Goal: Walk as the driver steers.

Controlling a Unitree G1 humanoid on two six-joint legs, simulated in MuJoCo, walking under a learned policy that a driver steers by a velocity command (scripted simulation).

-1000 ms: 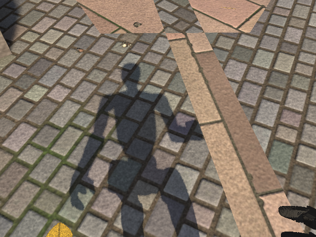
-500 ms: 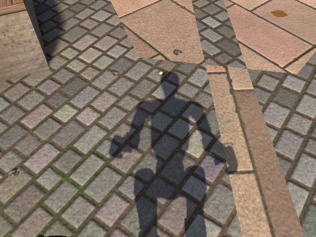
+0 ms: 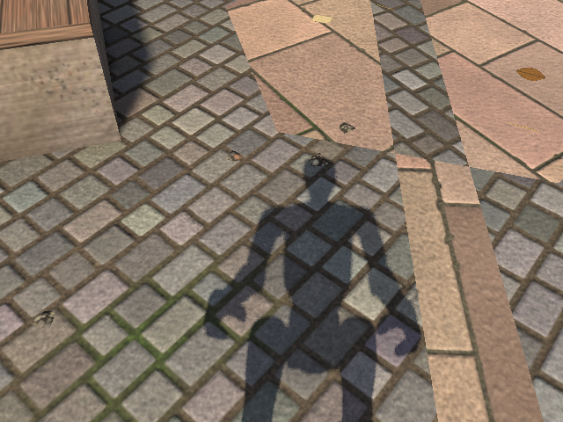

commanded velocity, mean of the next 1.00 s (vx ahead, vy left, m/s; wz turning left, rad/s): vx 0.32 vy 0.00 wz -0.01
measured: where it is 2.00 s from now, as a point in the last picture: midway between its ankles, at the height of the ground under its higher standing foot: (304, 385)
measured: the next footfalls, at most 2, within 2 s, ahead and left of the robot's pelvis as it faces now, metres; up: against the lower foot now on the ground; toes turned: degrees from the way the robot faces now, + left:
left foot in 0.80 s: +0.44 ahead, +0.12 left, +0.00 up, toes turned +1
right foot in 1.30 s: +0.62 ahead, -0.11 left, +0.00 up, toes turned -12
